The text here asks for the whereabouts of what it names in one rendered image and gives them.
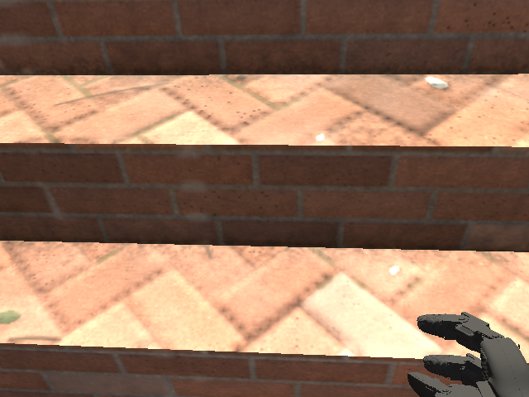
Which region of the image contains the robot right hand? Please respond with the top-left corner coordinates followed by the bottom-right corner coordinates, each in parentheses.
top-left (407, 312), bottom-right (529, 397)

